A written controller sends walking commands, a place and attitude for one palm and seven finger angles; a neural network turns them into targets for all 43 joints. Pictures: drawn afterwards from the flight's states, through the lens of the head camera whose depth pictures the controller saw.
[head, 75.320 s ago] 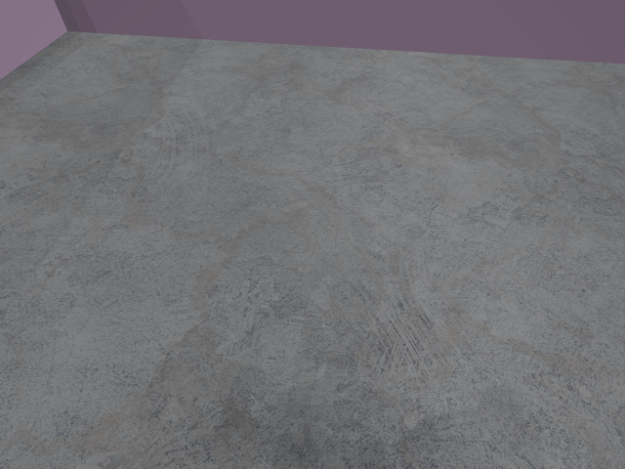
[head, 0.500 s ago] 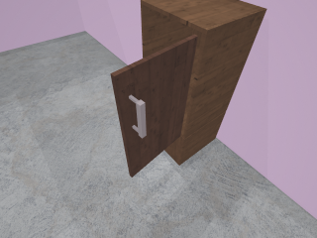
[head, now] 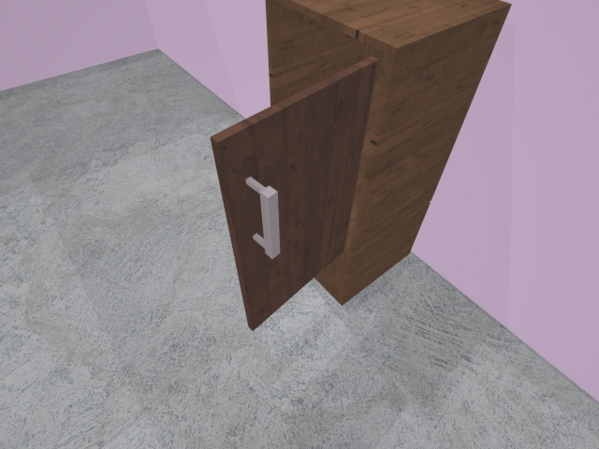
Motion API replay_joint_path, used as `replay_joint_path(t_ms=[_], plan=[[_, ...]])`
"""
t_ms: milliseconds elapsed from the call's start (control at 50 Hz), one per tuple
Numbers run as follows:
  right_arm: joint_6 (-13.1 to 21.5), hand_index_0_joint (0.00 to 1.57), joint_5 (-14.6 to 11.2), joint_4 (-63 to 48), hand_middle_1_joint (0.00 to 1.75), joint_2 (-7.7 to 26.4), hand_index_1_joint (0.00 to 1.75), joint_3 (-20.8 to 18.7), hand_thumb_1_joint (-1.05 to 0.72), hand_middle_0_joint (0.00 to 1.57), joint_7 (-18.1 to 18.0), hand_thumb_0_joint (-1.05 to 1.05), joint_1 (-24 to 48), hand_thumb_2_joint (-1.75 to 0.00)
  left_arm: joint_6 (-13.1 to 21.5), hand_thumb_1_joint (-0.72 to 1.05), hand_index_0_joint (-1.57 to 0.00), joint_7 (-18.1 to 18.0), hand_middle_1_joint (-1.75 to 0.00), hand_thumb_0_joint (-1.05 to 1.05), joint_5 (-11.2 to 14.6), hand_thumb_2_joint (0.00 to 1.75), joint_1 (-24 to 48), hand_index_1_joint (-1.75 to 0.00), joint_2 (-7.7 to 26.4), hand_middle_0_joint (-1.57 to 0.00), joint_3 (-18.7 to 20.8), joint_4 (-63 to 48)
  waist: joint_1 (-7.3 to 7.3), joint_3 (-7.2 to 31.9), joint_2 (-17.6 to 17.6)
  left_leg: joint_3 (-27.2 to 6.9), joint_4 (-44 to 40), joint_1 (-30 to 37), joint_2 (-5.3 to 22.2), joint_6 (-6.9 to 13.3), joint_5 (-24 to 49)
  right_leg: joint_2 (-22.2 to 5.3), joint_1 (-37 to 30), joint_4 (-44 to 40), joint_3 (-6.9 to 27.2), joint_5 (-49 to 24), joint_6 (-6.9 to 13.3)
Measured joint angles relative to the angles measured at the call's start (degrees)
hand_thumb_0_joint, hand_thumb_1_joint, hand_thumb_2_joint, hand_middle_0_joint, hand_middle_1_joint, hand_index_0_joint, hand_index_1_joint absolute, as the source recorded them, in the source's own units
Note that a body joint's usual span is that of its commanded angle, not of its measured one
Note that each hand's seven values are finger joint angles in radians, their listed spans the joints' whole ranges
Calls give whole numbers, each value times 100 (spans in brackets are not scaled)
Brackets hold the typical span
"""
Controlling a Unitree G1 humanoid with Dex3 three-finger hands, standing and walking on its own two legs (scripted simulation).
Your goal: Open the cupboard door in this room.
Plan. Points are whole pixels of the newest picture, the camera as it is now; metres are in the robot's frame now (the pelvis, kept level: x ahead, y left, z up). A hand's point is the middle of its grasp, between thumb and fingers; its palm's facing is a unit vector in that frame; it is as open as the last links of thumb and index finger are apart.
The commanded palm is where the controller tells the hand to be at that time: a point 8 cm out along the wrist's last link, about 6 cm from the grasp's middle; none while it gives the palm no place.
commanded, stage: look to check the result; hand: left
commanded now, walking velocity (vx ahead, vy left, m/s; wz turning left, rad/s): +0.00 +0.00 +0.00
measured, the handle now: (263, 219) +0.47 +0.09 +0.01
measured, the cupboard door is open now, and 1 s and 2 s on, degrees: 97 97 97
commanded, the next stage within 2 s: stand and wait in 0.10 s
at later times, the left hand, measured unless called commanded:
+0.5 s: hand out of the picture -0.05 +0.17 -0.17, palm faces +0.05 -0.98 -0.19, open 7.4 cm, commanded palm none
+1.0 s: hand out of the picture -0.05 +0.15 -0.18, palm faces +0.06 -0.98 -0.18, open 7.4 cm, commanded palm none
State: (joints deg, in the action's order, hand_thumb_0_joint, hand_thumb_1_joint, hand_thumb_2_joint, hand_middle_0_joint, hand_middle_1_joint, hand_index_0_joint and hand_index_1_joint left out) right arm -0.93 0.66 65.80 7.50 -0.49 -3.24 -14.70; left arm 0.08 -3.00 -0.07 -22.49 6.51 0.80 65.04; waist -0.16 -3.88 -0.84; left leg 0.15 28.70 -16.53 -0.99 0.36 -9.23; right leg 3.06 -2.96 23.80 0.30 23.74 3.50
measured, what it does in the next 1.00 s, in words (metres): stands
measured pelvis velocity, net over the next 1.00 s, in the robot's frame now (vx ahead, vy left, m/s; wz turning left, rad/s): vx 0.00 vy -0.01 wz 0.00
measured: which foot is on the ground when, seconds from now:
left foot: down 0.00-1.00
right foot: down 0.00-1.00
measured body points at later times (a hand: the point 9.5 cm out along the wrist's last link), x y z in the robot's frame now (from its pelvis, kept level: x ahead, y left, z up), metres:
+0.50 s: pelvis -0.01 +0.01 +0.00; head +0.01 +0.00 +0.45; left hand -0.05 +0.22 -0.16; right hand +0.00 -0.22 -0.16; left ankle +0.07 +0.12 -0.73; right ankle -0.12 -0.08 -0.73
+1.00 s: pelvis +0.00 -0.01 +0.00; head +0.01 +0.00 +0.45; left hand -0.05 +0.20 -0.16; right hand +0.00 -0.23 -0.16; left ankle +0.07 +0.12 -0.73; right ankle -0.12 -0.08 -0.73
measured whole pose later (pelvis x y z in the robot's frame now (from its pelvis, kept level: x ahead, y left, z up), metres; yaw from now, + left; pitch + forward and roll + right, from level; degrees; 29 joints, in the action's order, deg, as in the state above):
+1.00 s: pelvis +0.00 -0.01 +0.00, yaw +0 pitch -3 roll +1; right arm -1.0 0.6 66.3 8.1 -0.3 -2.9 -13.6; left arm 0.2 -2.9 0.0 -21.4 6.9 0.3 65.1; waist -0.1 -3.8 -1.2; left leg -0.2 27.5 -16.2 -0.7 -0.1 -8.6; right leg 3.4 -3.4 22.3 0.0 22.9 3.7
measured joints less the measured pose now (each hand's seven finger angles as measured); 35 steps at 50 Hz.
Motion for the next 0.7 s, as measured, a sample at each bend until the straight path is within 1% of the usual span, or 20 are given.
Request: replay_joint_path(t_ms=[260, 700], plan=[[-4, 20, 14, -1, 30, 71, 30, 3, -91, 19, 53, 1, 117, -90, 27, 91, -20, 41, -30, 0, -3, 90, 222, -30, 77, -20, -30, -64, -28, 20, -13, 9, -174, 35, -36, 30, 133, -41, 14, -72, -4, -77, -35], [6, 20, 12, 55, 30, 114, 30, 24, -90, 19, 63, 1, 124, -90, 15, 91, -20, 48, -30, 0, -4, 90, 195, -30, 136, -20, -37, 21, -21, 11, 14, 10, -334, 92, -54, 17, 216, -61, -5, -150, -8, -116, -22]])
